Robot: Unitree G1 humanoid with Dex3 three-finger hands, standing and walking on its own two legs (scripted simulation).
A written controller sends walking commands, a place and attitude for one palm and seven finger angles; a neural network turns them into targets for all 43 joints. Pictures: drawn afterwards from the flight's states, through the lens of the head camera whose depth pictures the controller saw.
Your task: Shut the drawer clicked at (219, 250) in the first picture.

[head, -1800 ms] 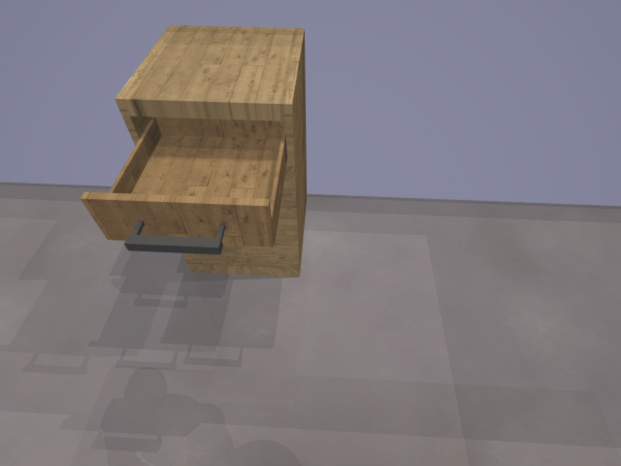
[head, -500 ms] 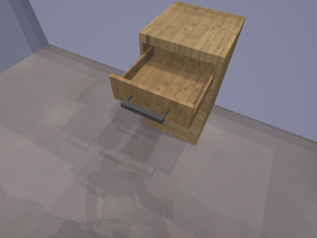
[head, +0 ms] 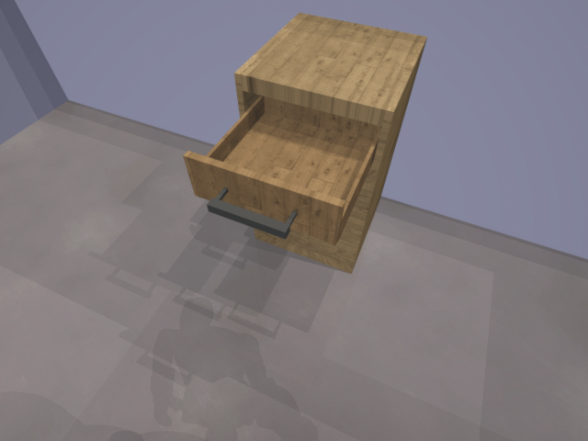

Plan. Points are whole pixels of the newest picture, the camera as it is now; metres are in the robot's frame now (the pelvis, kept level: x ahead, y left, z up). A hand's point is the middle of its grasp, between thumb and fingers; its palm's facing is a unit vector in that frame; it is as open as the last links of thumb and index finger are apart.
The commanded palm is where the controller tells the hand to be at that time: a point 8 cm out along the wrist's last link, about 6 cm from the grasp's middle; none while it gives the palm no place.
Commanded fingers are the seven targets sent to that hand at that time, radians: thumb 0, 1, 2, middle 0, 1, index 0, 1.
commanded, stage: look at it before walking up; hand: left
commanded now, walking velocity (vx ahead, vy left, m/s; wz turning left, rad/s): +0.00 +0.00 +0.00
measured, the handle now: (252, 210) +0.60 +0.12 -0.14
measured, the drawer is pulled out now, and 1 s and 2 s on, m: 0.29 0.29 0.29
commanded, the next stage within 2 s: turn to face it in 0.14 s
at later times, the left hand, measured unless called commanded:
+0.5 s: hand out of the picture +0.00 +0.17 -0.19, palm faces -0.01 -0.98 -0.20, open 7.4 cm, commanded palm none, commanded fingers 0.00 0.90 0.90 -0.20 -0.30 -0.20 -0.30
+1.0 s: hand out of the picture +0.13 +0.19 -0.17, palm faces -0.22 -0.95 -0.21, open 7.4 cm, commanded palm none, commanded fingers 0.00 0.90 0.90 -0.20 -0.30 -0.20 -0.30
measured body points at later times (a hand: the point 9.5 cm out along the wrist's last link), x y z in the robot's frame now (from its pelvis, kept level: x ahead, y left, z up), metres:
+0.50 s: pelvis -0.01 -0.01 -0.01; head +0.04 -0.01 +0.44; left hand +0.00 +0.22 -0.17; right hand +0.01 -0.25 -0.17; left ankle -0.01 +0.13 -0.74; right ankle -0.05 -0.11 -0.74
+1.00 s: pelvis -0.02 +0.01 +0.00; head +0.04 +0.02 +0.44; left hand +0.14 +0.24 -0.16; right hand -0.02 -0.25 -0.14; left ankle +0.00 +0.12 -0.74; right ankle -0.11 -0.11 -0.67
